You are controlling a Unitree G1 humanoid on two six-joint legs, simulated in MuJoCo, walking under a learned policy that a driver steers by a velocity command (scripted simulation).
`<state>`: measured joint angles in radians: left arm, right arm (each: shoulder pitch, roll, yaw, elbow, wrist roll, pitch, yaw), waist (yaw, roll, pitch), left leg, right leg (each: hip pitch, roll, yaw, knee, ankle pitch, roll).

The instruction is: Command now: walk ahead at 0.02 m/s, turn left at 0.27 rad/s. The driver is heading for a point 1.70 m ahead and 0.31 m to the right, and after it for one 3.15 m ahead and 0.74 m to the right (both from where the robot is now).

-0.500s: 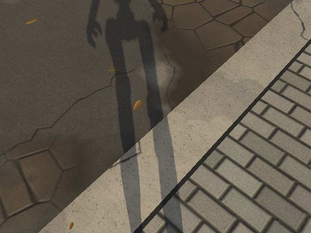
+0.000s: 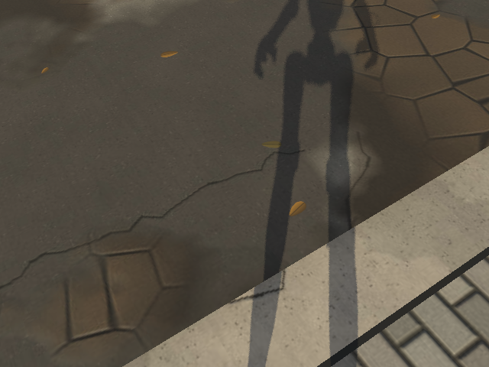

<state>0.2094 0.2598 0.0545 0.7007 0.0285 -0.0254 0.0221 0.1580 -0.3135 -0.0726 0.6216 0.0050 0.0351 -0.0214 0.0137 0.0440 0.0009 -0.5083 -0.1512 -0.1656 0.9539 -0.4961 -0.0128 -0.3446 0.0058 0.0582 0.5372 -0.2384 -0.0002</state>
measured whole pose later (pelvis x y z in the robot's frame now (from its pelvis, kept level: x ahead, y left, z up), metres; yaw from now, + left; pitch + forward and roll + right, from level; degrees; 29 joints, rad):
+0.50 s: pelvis -0.01 +0.00 +0.00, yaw -9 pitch +2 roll +0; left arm 0.21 0.31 0.09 0.68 -0.02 0.05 0.00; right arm 0.16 -0.26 -0.08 0.69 0.00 0.02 -0.04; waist -0.01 0.00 0.03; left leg -0.21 0.06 0.06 0.48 -0.29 -0.03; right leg -0.44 -0.02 -0.01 0.87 -0.43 0.06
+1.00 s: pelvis -0.03 -0.03 +0.00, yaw -20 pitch +1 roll +0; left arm 0.15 0.25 0.03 0.64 0.01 0.02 0.01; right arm 0.18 -0.27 -0.07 0.74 0.01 0.01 -0.02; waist 0.00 0.01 0.02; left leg -0.30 0.03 -0.04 0.61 -0.29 -0.06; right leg -0.28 0.09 0.08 0.51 -0.23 -0.06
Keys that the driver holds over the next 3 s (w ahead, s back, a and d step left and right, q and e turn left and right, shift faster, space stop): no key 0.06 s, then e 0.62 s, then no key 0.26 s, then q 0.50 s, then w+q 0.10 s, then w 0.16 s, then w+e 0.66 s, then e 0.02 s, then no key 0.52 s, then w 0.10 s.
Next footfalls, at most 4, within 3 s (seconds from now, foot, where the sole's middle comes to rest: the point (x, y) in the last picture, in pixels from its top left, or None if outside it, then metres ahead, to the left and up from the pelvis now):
0.24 left None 0.02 0.14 -0.77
0.58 right None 0.00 -0.13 -0.77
1.02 left None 0.06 0.09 -0.77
1.56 left None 0.02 0.12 -0.77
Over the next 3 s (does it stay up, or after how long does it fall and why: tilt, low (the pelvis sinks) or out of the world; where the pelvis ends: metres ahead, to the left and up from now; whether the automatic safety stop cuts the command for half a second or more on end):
stays up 0.53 -0.03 0.00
